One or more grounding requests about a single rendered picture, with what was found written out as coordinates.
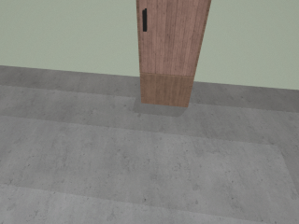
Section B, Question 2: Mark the cupboard door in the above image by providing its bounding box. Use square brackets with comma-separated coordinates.
[138, 0, 208, 77]

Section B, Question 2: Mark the handle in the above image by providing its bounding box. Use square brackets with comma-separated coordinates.
[142, 8, 148, 32]

